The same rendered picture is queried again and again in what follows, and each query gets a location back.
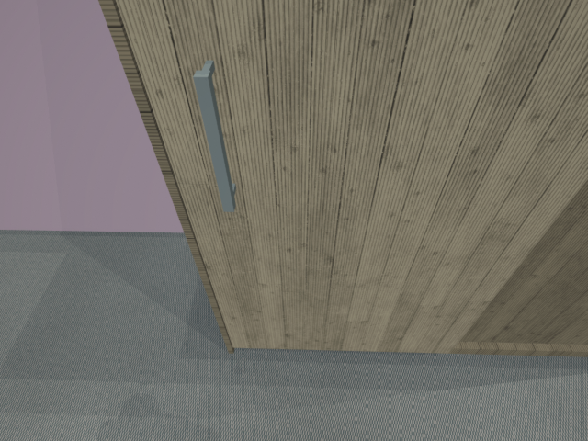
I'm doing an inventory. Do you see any handle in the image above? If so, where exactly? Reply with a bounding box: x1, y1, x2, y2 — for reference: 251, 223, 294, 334
193, 61, 236, 212

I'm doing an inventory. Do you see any wardrobe door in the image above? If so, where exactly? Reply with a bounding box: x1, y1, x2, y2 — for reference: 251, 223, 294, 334
116, 0, 588, 354
460, 179, 588, 345

